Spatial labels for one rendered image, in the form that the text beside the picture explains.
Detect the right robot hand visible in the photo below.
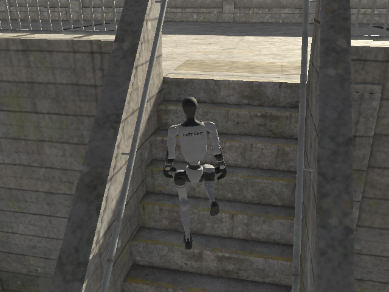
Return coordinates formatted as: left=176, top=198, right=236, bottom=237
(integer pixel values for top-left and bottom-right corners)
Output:
left=215, top=167, right=227, bottom=180

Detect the robot right shin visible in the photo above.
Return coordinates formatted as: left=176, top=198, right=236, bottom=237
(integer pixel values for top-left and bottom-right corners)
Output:
left=203, top=179, right=215, bottom=203

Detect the left robot upper arm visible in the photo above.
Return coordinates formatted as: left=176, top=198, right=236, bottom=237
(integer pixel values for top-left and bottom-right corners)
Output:
left=167, top=124, right=179, bottom=159

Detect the left robot hand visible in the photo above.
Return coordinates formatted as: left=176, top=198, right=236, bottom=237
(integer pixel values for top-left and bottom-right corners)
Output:
left=164, top=167, right=176, bottom=178

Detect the right robot upper arm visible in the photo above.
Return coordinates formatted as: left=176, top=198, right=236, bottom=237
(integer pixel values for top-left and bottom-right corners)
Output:
left=204, top=122, right=221, bottom=155

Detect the robot left forearm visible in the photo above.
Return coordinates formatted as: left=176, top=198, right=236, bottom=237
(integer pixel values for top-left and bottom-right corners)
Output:
left=164, top=150, right=174, bottom=170

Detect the robot right forearm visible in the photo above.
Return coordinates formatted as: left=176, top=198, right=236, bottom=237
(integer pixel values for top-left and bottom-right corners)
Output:
left=215, top=146, right=225, bottom=169

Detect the robot torso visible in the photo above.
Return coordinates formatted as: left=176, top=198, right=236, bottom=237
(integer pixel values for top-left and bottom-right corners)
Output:
left=178, top=120, right=207, bottom=183

